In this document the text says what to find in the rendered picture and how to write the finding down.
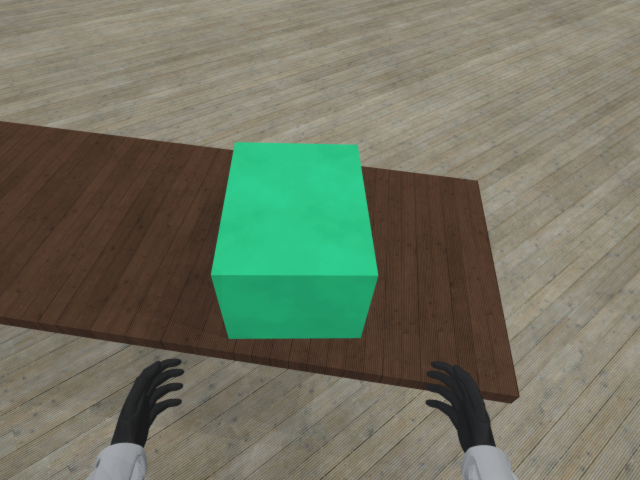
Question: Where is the table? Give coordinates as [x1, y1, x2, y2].
[0, 121, 520, 404]

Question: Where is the robot right hand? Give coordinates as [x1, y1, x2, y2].
[426, 361, 496, 453]

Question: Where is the robot right forearm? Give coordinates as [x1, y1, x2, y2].
[461, 445, 519, 480]

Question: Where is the robot left forearm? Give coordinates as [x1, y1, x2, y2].
[86, 443, 148, 480]

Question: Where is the robot left hand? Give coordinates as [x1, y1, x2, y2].
[111, 359, 184, 448]

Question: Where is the carton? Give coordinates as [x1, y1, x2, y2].
[211, 142, 378, 339]

